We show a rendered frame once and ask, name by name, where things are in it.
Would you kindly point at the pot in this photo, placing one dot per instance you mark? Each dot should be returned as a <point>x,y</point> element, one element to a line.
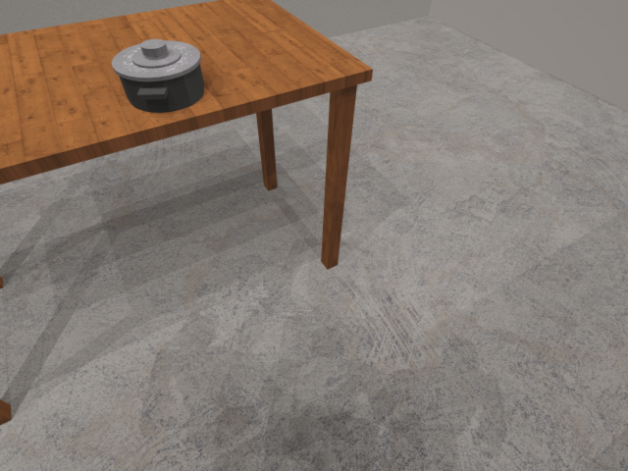
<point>165,95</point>

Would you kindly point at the table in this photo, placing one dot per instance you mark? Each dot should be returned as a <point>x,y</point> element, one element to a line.
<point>61,102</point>

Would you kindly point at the knob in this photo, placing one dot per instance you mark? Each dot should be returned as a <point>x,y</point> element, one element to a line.
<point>154,47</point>

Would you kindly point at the lid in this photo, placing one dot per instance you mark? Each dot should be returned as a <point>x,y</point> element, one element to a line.
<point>181,59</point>

